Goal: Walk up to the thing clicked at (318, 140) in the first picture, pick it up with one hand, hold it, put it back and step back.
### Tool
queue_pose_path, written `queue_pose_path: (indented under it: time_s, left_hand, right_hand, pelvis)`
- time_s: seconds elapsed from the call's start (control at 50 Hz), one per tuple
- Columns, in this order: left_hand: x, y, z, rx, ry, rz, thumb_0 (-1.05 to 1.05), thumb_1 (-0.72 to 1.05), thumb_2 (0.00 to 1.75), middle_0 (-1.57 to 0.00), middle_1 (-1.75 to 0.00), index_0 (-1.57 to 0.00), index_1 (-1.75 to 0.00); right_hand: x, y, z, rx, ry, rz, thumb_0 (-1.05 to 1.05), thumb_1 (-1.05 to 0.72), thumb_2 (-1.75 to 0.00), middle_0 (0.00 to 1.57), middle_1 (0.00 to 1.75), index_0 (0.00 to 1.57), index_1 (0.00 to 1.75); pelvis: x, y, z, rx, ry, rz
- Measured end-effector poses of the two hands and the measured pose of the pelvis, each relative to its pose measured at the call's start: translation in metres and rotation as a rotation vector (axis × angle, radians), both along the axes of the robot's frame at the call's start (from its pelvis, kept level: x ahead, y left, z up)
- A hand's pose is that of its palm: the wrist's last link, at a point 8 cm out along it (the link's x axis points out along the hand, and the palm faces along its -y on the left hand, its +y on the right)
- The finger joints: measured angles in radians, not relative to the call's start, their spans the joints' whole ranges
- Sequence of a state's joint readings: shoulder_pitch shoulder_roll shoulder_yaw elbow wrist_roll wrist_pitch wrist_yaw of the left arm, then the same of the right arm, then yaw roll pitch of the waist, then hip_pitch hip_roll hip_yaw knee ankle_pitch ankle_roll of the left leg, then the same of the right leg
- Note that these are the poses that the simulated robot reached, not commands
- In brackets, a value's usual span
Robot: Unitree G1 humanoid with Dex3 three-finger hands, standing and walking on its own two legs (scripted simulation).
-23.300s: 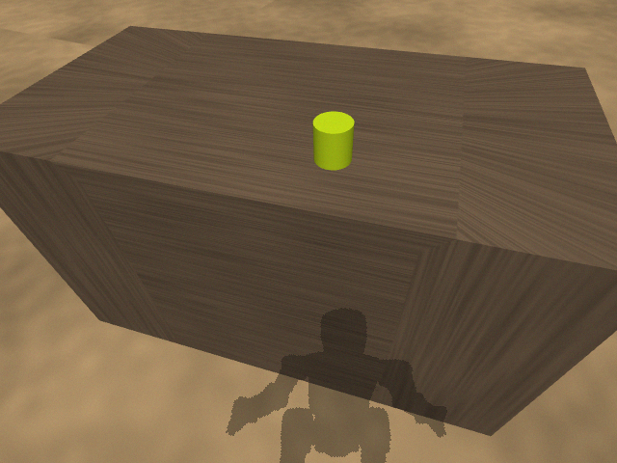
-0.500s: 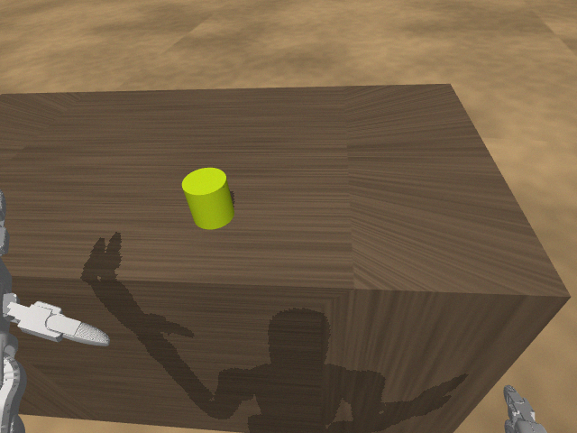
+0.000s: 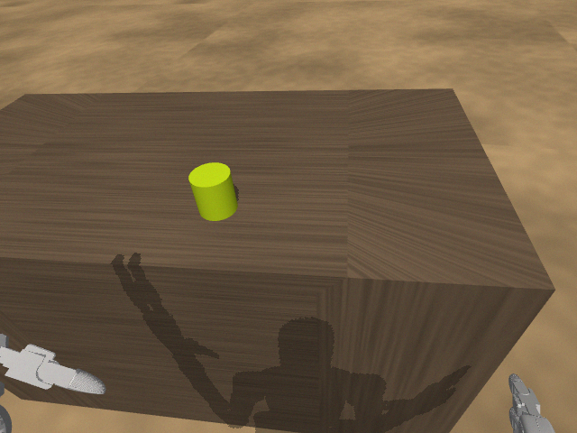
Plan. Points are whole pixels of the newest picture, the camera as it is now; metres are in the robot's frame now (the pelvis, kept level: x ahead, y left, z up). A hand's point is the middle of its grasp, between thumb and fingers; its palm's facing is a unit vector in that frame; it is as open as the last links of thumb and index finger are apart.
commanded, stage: home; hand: left
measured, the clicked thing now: (214, 191) +0.53 +0.21 +0.07
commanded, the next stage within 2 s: none
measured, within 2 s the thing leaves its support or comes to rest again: neither
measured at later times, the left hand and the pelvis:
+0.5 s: hand (128, 373) +0.19 +0.25 +0.04, palm faces +0.28 -0.91 -0.32, open 17.6 cm; pelvis +0.02 +0.01 +0.00, yaw +0 degrees
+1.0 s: hand (204, 403) +0.21 +0.18 -0.10, palm faces +0.09 -0.97 -0.22, open 17.6 cm; pelvis +0.03 +0.01 +0.00, yaw -1 degrees
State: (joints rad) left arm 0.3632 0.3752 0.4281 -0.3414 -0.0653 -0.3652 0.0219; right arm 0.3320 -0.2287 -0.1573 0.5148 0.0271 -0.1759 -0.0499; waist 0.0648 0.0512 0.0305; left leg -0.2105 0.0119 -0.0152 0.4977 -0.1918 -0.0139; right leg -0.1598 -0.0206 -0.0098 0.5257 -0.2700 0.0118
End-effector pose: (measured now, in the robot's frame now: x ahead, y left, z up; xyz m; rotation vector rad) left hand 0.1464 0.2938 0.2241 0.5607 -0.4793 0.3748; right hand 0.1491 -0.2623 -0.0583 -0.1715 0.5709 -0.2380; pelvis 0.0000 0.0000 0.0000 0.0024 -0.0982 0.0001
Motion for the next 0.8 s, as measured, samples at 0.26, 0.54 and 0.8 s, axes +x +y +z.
queue_pose_path:
  time_s: [0.26, 0.54, 0.8]
  left_hand:
    - [0.011, 0.026, -0.047, -0.119, 0.149, 0.07, -0.01, -0.57, 0.05, -0.06, -0.06, -0.06, -0.06]
    - [0.015, -0.012, -0.178, -0.392, 0.644, 0.039, -0.01, -0.59, 0.03, -0.05, -0.05, -0.05, -0.05]
    - [0.028, -0.06, -0.281, -0.557, 1.02, -0.001, -0.01, -0.59, 0.02, -0.05, -0.05, -0.05, -0.05]
  right_hand:
    - [0.005, 0.017, -0.002, 0.019, 0.042, 0.04, -0.01, 0.16, -0.33, 0.11, 0.15, 0.11, 0.14]
    - [0.031, 0.047, -0.016, 0.049, 0.107, 0.074, 0.01, -0.52, -0.69, 0.17, 0.24, 0.17, 0.24]
    - [0.023, 0.041, -0.021, 0.004, 0.205, 0.09, 0.01, -0.84, -0.87, 0.2, 0.29, 0.2, 0.29]
  pelvis:
    - [0.005, 0.004, 0.003, 0.0, 0.013, -0.01]
    - [0.02, 0.011, 0.005, -0.002, 0.036, -0.006]
    - [0.027, 0.008, 0.003, -0.006, 0.07, -0.012]
